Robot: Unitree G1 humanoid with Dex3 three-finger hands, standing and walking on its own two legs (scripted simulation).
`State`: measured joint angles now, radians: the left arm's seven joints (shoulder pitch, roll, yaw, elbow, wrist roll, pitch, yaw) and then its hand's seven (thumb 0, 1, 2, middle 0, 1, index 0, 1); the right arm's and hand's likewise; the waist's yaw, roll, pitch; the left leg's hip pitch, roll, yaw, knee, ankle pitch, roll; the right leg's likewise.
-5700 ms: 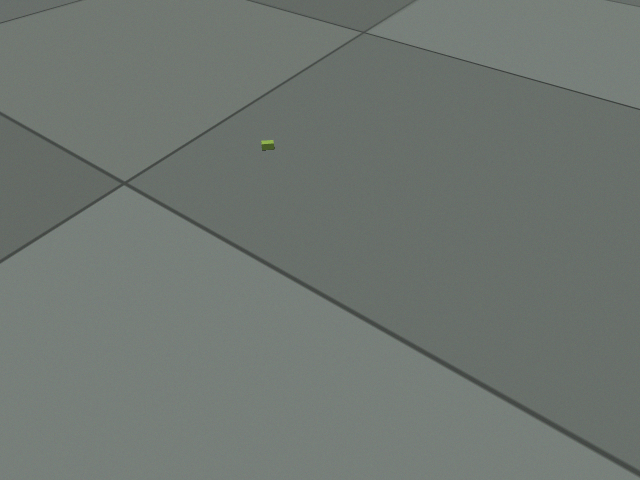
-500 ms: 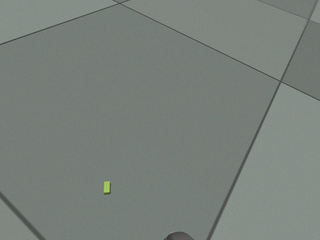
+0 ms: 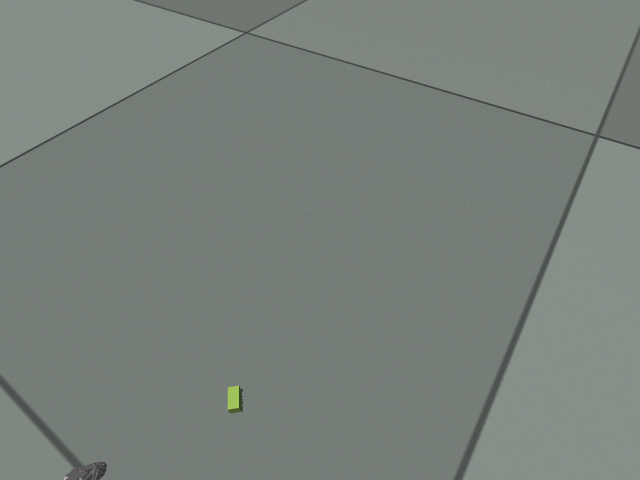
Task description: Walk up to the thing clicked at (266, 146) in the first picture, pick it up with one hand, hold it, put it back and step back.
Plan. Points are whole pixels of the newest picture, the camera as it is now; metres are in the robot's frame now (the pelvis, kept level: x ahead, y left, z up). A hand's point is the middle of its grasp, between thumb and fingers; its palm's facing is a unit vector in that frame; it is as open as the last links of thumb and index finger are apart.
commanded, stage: walk up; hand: left
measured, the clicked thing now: (234, 399) +0.47 +0.27 -0.73
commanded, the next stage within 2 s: stand in 1.84 s
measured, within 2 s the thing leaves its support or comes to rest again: neither
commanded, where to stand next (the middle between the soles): +0.09 +0.02 m, yaw +1 degrees
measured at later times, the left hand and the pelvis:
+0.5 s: hand out of the picture +0.07 +0.28 -0.14, palm faces +0.03 -0.92 -0.38, open 7.3 cm; pelvis -0.01 +0.01 +0.01, yaw +2 degrees
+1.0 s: hand out of the picture +0.09 +0.27 -0.12, palm faces +0.03 -0.93 -0.36, open 7.3 cm; pelvis +0.01 +0.01 +0.03, yaw +3 degrees
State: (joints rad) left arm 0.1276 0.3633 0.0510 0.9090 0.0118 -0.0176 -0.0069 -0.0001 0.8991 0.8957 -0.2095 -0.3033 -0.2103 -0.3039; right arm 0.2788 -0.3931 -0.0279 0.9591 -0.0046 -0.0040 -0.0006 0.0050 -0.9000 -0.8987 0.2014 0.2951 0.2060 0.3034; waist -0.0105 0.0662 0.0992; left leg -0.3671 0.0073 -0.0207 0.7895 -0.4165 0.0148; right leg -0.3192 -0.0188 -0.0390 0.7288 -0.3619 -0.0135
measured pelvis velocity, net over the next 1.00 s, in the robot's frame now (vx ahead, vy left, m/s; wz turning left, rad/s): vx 0.01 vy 0.01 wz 0.05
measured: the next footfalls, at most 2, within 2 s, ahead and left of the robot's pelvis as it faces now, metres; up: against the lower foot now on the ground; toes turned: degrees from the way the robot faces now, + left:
left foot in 0.02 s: +0.07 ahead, +0.13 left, +0.00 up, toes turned -1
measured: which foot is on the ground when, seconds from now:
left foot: up 0.00-0.00, down 0.02-1.00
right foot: down 0.00-1.00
